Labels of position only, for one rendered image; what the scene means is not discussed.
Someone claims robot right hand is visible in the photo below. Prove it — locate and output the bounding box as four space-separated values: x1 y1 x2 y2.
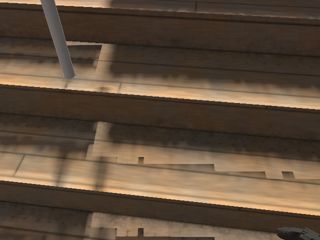
276 227 320 240

